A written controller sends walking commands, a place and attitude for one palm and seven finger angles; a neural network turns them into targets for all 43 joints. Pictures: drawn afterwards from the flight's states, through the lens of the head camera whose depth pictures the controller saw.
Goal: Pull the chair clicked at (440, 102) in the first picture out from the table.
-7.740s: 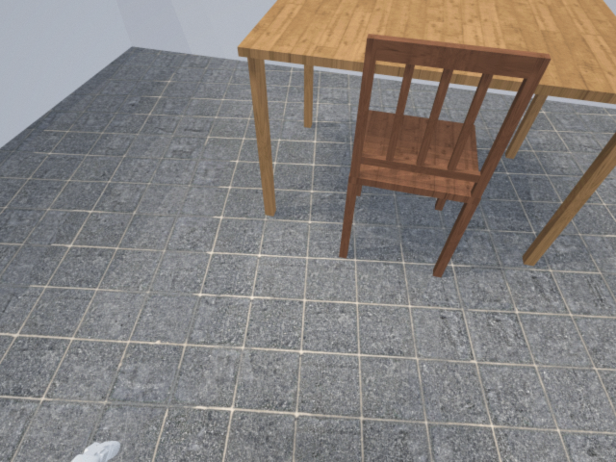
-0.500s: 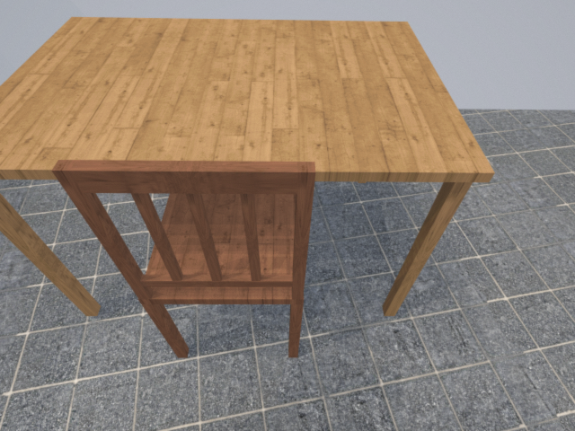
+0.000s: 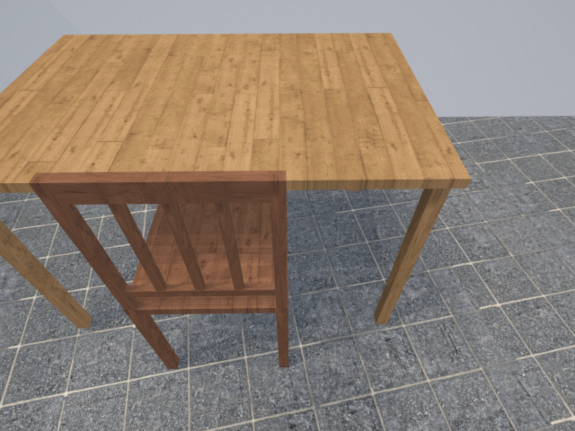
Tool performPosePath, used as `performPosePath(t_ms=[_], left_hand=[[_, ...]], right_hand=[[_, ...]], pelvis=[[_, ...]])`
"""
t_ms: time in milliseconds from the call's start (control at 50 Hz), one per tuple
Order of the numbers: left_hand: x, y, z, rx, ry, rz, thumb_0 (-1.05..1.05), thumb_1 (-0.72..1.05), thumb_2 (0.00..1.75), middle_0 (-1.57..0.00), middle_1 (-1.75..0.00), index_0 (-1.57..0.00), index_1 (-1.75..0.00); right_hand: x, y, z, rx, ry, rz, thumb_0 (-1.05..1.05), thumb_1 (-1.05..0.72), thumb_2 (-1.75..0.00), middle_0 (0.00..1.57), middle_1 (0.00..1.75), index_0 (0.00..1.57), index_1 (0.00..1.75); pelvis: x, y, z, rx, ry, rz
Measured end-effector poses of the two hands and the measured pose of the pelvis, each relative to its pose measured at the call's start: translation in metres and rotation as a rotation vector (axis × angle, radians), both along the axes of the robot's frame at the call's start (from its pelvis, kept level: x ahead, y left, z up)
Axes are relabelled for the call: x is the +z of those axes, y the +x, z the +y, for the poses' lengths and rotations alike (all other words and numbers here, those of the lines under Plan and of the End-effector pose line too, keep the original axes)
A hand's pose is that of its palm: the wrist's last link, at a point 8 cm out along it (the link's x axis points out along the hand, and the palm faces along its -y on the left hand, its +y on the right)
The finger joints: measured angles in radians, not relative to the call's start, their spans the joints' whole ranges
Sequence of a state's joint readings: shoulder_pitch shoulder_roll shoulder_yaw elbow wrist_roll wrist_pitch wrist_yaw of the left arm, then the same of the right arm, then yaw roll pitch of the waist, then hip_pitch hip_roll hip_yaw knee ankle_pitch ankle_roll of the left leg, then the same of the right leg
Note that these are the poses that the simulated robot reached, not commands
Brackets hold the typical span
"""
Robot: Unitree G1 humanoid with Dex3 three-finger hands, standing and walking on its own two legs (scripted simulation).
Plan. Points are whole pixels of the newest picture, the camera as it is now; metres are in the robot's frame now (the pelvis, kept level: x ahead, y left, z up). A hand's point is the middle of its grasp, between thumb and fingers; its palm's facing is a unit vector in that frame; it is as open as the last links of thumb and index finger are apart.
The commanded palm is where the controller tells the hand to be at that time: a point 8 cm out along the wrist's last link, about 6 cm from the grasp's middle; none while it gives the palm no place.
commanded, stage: come to a stop and stand still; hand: left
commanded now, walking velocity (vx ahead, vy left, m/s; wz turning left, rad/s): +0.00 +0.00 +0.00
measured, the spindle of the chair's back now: (186, 249) +0.47 +0.23 -0.10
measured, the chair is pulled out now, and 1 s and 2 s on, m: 0.00 0.00 0.00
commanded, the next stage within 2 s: look again from close up in 0.78 s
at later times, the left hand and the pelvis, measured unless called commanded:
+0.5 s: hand out of the picture -0.01 +0.16 -0.18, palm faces +0.05 -0.98 -0.18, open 7.3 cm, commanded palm none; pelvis +0.03 +0.01 +0.00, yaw -1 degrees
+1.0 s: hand out of the picture +0.02 +0.19 -0.18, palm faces -0.02 -0.98 -0.20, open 7.3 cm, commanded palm none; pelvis +0.03 +0.03 -0.01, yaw -1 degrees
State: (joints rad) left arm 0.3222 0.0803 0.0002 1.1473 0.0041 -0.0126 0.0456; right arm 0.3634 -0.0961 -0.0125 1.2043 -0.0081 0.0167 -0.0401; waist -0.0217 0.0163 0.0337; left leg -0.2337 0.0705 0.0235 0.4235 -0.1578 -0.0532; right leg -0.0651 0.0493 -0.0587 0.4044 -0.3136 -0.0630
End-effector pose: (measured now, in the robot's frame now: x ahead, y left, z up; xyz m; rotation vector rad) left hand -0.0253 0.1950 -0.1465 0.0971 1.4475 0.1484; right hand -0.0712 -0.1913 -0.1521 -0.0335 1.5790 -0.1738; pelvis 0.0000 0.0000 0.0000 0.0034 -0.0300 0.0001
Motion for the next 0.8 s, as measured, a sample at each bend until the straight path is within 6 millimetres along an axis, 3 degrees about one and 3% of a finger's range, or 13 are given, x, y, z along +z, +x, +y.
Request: performPosePath(t_ms=[220, 440, 620, 800], left_hand=[[0.0, 0.004, 0.003, 0.022, 0.014, 0.026, 0.0, 0.91, 0.9, -0.2, -0.3, -0.2, -0.3], [0.0, 0.011, 0.014, 0.019, 0.023, 0.039, 0.0, 0.91, 0.9, -0.2, -0.3, -0.2, -0.3], [-0.001, 0.025, 0.026, 0.007, 0.029, 0.018, 0.0, 0.91, 0.9, -0.2, -0.3, -0.2, -0.3], [0.002, 0.037, 0.035, -0.006, 0.042, -0.005, 0.0, 0.91, 0.9, -0.2, -0.3, -0.2, -0.3]], right_hand=[[-0.003, 0.056, -0.003, 0.031, -0.015, -0.095, 0.01, -0.91, -0.9, 0.2, 0.3, 0.2, 0.3], [0.001, 0.094, -0.02, 0.055, -0.075, -0.151, 0.02, -0.93, -0.9, 0.2, 0.3, 0.2, 0.3], [0.004, 0.107, -0.018, 0.067, -0.087, -0.173, 0.01, -0.93, -0.9, 0.2, 0.3, 0.2, 0.3], [0.003, 0.1, -0.011, 0.067, -0.071, -0.154, 0.01, -0.93, -0.9, 0.2, 0.3, 0.2, 0.3]], pelvis=[[-0.001, 0.016, 0.0, -0.003, 0.004, 0.008], [-0.001, 0.03, 0.005, -0.011, 0.01, 0.011], [0.0, 0.035, 0.011, -0.012, 0.012, 0.01], [0.001, 0.036, 0.016, -0.01, 0.015, 0.013]])
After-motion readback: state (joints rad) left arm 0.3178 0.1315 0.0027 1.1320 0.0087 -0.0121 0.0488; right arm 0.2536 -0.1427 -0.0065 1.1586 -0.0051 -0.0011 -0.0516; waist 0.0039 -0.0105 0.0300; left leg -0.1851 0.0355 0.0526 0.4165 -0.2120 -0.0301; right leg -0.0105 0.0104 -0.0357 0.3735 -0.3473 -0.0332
